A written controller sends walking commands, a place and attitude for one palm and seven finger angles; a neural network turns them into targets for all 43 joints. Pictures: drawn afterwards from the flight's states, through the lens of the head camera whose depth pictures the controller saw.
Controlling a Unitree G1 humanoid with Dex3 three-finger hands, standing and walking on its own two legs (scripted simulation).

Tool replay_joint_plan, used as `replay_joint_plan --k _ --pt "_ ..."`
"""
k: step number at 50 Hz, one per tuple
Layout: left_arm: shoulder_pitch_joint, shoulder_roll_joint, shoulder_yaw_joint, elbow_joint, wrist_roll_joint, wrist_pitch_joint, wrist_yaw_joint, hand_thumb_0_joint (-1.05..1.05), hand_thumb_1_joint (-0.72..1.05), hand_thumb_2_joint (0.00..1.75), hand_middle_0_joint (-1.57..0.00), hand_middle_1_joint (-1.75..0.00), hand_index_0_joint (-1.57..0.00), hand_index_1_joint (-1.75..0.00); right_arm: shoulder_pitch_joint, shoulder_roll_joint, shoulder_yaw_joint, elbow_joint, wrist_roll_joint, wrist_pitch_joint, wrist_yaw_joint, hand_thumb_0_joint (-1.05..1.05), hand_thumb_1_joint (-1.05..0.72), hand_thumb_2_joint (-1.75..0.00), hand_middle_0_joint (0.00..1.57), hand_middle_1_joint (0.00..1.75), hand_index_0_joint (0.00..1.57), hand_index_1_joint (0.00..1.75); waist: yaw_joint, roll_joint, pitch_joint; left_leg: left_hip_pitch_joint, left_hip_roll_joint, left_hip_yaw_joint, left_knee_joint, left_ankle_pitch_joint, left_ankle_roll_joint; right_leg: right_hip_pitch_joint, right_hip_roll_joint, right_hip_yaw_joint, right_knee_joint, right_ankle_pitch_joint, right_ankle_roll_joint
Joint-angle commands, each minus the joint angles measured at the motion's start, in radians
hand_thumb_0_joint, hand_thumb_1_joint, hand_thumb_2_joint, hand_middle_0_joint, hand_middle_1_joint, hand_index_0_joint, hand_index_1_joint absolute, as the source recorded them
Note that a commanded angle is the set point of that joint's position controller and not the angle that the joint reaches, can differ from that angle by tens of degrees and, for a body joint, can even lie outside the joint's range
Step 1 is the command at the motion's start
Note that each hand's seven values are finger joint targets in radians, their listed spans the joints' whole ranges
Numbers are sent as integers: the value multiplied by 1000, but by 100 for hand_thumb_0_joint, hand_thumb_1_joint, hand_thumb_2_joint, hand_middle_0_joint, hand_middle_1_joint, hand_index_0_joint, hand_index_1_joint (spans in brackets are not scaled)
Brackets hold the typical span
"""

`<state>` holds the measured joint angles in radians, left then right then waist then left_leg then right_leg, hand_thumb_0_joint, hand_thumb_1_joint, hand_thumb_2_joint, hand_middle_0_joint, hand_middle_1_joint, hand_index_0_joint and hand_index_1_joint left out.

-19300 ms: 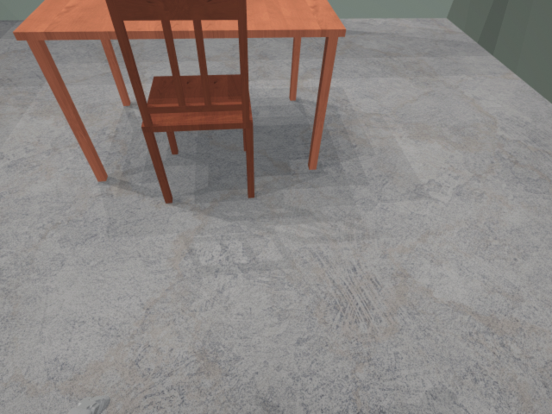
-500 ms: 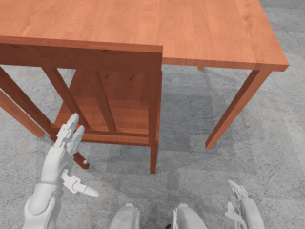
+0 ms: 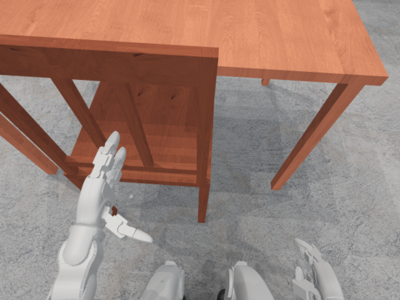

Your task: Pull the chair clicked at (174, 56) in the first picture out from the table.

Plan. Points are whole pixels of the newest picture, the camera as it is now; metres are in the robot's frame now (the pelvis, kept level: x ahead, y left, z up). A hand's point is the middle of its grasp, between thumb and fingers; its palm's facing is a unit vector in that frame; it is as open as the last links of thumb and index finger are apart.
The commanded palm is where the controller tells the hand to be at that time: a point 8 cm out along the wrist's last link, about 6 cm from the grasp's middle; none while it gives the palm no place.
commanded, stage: aim the fingers beside a spindle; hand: left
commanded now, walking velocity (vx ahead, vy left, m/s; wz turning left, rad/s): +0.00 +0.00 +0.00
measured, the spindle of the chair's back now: (92, 128) +0.45 +0.26 +0.03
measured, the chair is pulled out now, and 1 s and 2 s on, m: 0.00 0.00 0.00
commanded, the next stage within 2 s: none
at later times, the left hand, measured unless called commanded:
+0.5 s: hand (143, 207) +0.29 +0.13 +0.01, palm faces -0.10 -1.00 +0.00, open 17.0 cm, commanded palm +0.28 +0.19 +0.03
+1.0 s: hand (126, 192) +0.30 +0.15 +0.05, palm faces -0.01 -1.00 -0.08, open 16.9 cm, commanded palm +0.28 +0.21 +0.03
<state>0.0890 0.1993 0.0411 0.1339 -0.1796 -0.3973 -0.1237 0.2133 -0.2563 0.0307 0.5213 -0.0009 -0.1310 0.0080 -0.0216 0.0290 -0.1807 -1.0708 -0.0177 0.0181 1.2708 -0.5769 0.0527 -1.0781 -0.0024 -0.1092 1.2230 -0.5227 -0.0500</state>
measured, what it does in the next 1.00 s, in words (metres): stands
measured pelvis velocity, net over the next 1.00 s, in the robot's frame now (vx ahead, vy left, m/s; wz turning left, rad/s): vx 0.00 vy -0.01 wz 0.00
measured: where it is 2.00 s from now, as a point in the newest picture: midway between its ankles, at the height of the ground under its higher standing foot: outside the picture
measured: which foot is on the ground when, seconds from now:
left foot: down 0.00-1.00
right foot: down 0.00-1.00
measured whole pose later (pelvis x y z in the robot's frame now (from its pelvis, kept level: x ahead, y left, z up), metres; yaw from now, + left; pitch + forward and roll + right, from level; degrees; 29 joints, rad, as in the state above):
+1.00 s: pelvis +0.00 -0.01 +0.00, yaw +0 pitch +22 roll -2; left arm 0.10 0.23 0.07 0.12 -0.17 -0.45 -0.08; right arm 0.21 -0.26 0.02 0.53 0.00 -0.11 0.01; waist -0.02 0.02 -0.18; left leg -1.07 -0.01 0.01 1.28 -0.58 0.04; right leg -1.08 0.01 -0.11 1.23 -0.53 -0.06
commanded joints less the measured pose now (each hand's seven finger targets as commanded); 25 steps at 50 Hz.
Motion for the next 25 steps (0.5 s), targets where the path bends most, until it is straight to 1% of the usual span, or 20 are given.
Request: replay_joint_plan --k 1,4,5,6,7,8,9,10,11,13,16,17,18,19,20,21,22,23,24,25 --pt "-111 50 21 -76 18 -33 5 0 -50 30 -6 -8 -6 -8 -14 -139 -59 -141 6 -23 0 0 -90 -90 20 30 20 30 -26 -46 -254 144 19 -89 -167 243 -28 179 -3 70 -142 173 14" --pt "-163 39 -12 -129 18 -34 -5 0 -50 30 -6 -8 -6 -8 -16 -139 -64 -153 8 -16 -1 0 -90 -90 20 30 20 30 -26 -16 -310 168 17 -85 -156 244 -25 191 -7 80 -143 177 13" --pt "-166 78 26 -168 12 -42 -1 0 -50 30 -6 -8 -6 -8 -15 -140 -65 -157 6 -15 -3 0 -90 -90 20 30 20 30 -11 11 -342 183 18 -86 -156 274 -27 204 -6 82 -136 197 10" --pt "-182 88 26 -212 10 -52 0 0 -50 30 -6 -8 -6 -8 -14 -139 -64 -162 4 -15 -3 0 -90 -90 20 30 20 30 -8 19 -381 208 17 -86 -156 295 -27 227 -6 87 -136 218 11" --pt "-185 130 66 -251 9 -66 10 0 -50 30 -6 -8 -6 -8 -10 -138 -66 -161 4 -14 -5 0 -90 -90 20 30 20 30 5 34 -404 233 18 -89 -161 330 -31 245 -6 88 -131 242 8" --pt "-169 126 64 -290 9 -76 20 0 -50 30 -6 -8 -6 -8 -13 -131 -65 -165 2 -15 -3 0 -90 -90 20 30 20 30 14 64 -428 265 17 -89 -164 369 -33 254 -6 89 -127 270 7" --pt "-162 131 69 -310 6 -81 32 0 -50 30 -6 -8 -6 -8 -7 -128 -64 -165 0 -13 -1 0 -90 -90 20 30 20 30 13 57 -438 273 17 -89 -163 388 -34 265 -6 89 -128 288 9" --pt "-156 162 105 -312 5 -83 44 0 -50 30 -6 -8 -6 -8 -3 -129 -63 -159 -2 -11 -3 0 -90 -90 20 30 20 30 14 42 -441 261 17 -87 -159 403 -33 277 -3 89 -124 306 9" --pt "-133 150 106 -295 7 -85 50 0 -50 30 -6 -8 -6 -8 -8 -124 -63 -154 -2 -8 -2 0 -90 -90 20 30 20 30 15 44 -422 263 18 -88 -163 402 -36 273 -2 87 -126 306 10" --pt "-93 111 84 -228 6 -73 51 0 -50 30 -6 -8 -6 -8 -7 -124 -60 -152 1 -1 2 0 -90 -90 20 30 20 30 0 3 -356 216 18 -87 -169 354 -32 262 -1 82 -137 280 13" --pt "-81 31 8 -86 10 -34 16 0 -50 30 -6 -8 -6 -8 -9 -130 -56 -141 10 4 2 0 -90 -90 20 30 20 30 -40 -65 -252 136 19 -80 -162 254 -23 216 0 78 -159 211 19" --pt "-82 24 -4 -56 9 -23 1 0 -50 30 -6 -8 -6 -8 -10 -134 -57 -140 13 5 1 0 -90 -90 20 30 20 30 -42 -79 -226 111 17 -79 -162 213 -22 208 0 81 -168 174 20" --pt "-87 1 -36 -52 8 -18 -17 0 -50 30 -6 -8 -6 -8 -12 -136 -58 -146 18 4 -1 0 -90 -90 20 30 20 30 -47 -84 -218 109 16 -80 -162 196 -19 202 -1 84 -175 159 19" --pt "-76 8 -33 -57 2 -14 -28 0 -50 30 -6 -8 -6 -8 -14 -138 -60 -154 19 3 -3 0 -90 -90 20 30 20 30 -36 -73 -230 103 13 -77 -163 180 -18 210 -4 89 -181 138 18" --pt "-101 12 -38 -70 2 -15 -36 0 -50 30 -6 -8 -6 -8 -18 -139 -60 -159 21 0 -6 0 -90 -90 20 30 20 30 -39 -67 -239 111 14 -76 -158 185 -16 206 -4 92 -179 143 17" --pt "-142 25 -37 -112 0 -26 -40 0 -50 30 -6 -8 -6 -8 -15 -139 -61 -158 20 -3 -9 0 -90 -90 20 30 20 30 -39 -40 -270 132 14 -78 -155 199 -17 209 -6 93 -172 155 16" --pt "-159 73 7 -162 -4 -39 -32 0 -50 30 -6 -8 -6 -8 -13 -139 -65 -161 16 -6 -13 0 -90 -90 20 30 20 30 -24 -30 -310 145 13 -76 -152 219 -17 231 -7 97 -166 169 14" --pt "-179 101 27 -216 0 -59 -23 0 -50 30 -6 -8 -6 -8 -18 -136 -65 -163 12 -9 -15 0 -90 -90 20 30 20 30 -12 15 -349 175 12 -74 -148 254 -19 242 -7 103 -156 198 11" --pt "-198 131 53 -270 2 -78 -5 0 -50 30 -6 -8 -6 -8 -14 -133 -63 -164 7 -12 -15 0 -90 -90 20 30 20 30 -1 41 -383 203 13 -77 -152 293 -22 258 -7 102 -145 225 9" --pt "-225 183 96 -324 5 -96 20 0 -50 30 -6 -8 -6 -8 -14 -133 -63 -158 2 -15 -16 0 -90 -90 20 30 20 30 7 81 -410 226 13 -75 -145 326 -25 258 -5 103 -135 247 8"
